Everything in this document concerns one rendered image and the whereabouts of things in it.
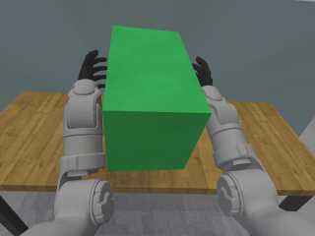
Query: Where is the carton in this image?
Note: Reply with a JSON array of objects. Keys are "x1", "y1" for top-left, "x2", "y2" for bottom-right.
[{"x1": 102, "y1": 26, "x2": 212, "y2": 172}]

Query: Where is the right robot hand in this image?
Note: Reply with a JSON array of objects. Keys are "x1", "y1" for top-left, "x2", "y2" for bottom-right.
[{"x1": 191, "y1": 56, "x2": 213, "y2": 87}]

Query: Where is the right robot forearm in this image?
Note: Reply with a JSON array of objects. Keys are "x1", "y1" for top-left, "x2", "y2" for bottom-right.
[{"x1": 202, "y1": 86, "x2": 279, "y2": 203}]

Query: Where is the table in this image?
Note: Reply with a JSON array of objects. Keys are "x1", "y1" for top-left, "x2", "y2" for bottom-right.
[{"x1": 0, "y1": 91, "x2": 315, "y2": 236}]

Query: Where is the robot left upper arm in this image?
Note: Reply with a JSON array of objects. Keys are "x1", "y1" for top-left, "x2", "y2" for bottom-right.
[{"x1": 20, "y1": 178, "x2": 115, "y2": 236}]

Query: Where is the left robot forearm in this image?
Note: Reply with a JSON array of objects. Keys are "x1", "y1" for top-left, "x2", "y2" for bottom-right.
[{"x1": 53, "y1": 79, "x2": 106, "y2": 217}]

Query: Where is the robot right upper arm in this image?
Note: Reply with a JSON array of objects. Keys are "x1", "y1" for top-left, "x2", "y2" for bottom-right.
[{"x1": 217, "y1": 168, "x2": 315, "y2": 236}]

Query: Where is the left robot hand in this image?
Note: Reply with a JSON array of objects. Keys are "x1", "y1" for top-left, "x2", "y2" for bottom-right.
[{"x1": 78, "y1": 49, "x2": 108, "y2": 89}]

